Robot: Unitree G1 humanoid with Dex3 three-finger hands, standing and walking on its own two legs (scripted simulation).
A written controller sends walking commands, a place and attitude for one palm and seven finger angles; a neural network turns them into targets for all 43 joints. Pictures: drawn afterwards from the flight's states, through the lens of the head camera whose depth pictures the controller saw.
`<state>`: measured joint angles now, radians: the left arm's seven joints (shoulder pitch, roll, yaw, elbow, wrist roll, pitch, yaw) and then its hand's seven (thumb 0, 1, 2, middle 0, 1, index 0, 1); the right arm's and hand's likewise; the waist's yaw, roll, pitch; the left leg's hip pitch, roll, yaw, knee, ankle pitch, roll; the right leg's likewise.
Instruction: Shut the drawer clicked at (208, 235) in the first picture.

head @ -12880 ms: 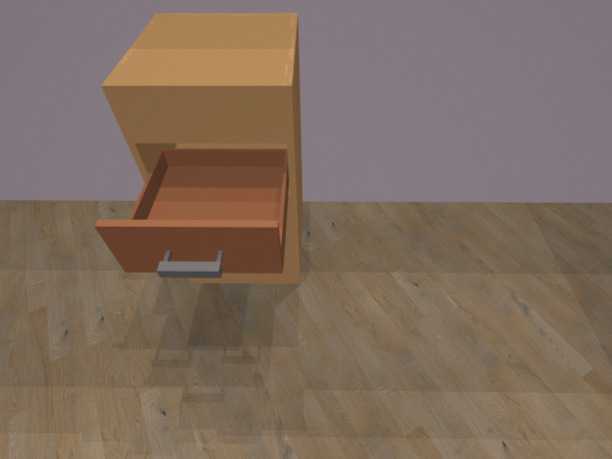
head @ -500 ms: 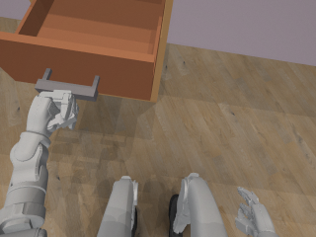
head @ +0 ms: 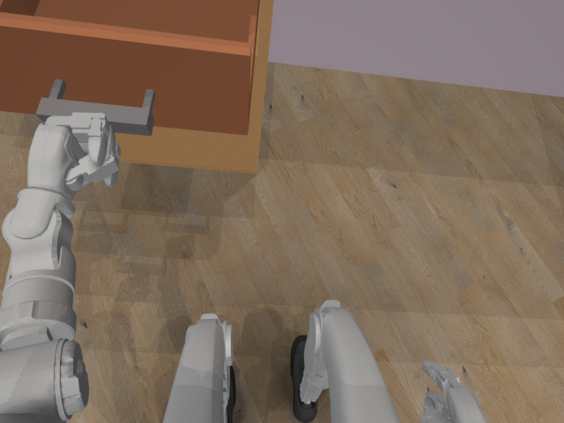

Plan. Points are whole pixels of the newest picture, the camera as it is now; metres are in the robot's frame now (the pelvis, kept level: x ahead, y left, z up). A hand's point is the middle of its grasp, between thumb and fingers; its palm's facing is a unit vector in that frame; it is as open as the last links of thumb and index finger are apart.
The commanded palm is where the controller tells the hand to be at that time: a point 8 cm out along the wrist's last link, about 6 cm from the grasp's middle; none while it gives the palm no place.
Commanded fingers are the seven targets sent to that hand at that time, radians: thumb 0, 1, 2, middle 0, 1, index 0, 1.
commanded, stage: push the drawer shut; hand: left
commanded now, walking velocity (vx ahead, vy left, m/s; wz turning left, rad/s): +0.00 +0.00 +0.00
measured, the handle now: (101, 104) +0.53 +0.24 +0.01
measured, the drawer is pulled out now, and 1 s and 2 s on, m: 0.18 0.06 0.00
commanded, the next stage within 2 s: pull the fist back off the drawer in 1.64 s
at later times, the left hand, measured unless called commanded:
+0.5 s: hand (119, 126) +0.50 +0.22 +0.01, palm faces -0.07 -1.00 -0.07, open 3.1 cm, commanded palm +0.51 +0.24 +0.02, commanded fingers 0.00 0.90 0.90 -1.40 -1.60 -1.40 -1.60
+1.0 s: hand (130, 83) +0.57 +0.21 +0.01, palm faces -0.06 -1.00 -0.06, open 3.2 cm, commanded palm +0.57 +0.22 +0.02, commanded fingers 0.00 0.90 0.90 -1.40 -1.60 -1.40 -1.60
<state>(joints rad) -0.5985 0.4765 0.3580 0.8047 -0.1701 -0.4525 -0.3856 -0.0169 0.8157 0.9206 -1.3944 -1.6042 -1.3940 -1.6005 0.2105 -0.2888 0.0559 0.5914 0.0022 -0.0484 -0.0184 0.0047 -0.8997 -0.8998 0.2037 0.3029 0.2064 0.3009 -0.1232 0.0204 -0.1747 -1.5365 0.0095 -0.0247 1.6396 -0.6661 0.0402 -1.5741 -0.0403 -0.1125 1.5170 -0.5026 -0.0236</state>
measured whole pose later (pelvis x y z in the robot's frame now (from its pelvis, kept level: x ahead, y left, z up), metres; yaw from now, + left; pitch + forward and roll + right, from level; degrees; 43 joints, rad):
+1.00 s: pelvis -0.01 +0.01 -0.02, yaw -2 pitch +36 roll -7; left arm -1.08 0.71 0.45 1.14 -0.01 -0.40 -0.34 0.02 0.81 0.91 -1.39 -1.60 -1.39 -1.60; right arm 0.27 -0.27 0.12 0.58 -0.04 0.08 0.02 0.00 -0.90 -0.90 0.20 0.30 0.21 0.30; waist -0.26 0.04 -0.13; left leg -1.68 0.02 -0.04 1.71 -0.67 0.05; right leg -1.70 -0.03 -0.13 1.54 -0.48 -0.01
